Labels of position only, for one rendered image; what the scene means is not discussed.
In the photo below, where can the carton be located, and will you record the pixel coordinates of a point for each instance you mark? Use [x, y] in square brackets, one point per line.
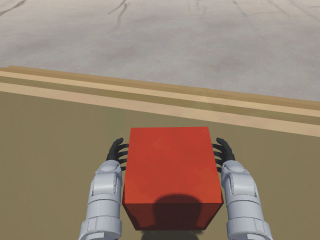
[171, 179]

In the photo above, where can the robot right forearm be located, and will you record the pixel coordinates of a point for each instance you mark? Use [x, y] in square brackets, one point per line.
[244, 209]

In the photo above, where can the robot left forearm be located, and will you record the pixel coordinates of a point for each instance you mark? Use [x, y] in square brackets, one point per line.
[102, 220]

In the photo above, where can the robot left hand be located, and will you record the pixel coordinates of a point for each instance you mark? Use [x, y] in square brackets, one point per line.
[114, 153]

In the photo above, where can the robot right hand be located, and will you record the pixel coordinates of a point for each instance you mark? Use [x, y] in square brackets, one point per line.
[225, 154]

